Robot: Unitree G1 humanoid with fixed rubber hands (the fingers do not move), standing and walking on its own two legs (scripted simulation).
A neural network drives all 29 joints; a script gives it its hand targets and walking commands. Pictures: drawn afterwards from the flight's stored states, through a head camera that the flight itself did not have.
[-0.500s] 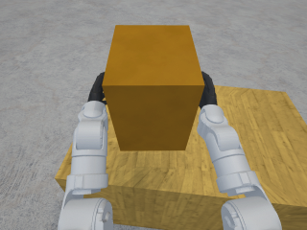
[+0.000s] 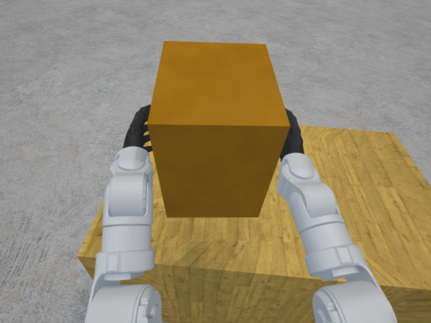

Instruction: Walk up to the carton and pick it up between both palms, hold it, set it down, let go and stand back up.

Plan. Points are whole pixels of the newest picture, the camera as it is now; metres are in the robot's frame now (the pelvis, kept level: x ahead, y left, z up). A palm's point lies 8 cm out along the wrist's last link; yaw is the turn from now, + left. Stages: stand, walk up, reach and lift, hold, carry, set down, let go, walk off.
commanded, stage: hold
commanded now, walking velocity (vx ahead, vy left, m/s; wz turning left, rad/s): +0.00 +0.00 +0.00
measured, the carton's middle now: (214, 134) +0.40 +0.01 +0.17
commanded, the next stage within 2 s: none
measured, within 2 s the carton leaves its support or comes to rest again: neither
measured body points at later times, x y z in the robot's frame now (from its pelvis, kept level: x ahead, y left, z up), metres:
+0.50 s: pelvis +0.00 -0.02 +0.00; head -0.03 +0.00 +0.45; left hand +0.38 +0.13 +0.17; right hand +0.38 -0.14 +0.17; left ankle +0.00 +0.14 -0.74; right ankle +0.05 -0.15 -0.74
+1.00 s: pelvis +0.00 +0.00 +0.00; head -0.03 +0.03 +0.45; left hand +0.37 +0.15 +0.16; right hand +0.37 -0.13 +0.16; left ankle +0.00 +0.14 -0.74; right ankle +0.05 -0.15 -0.74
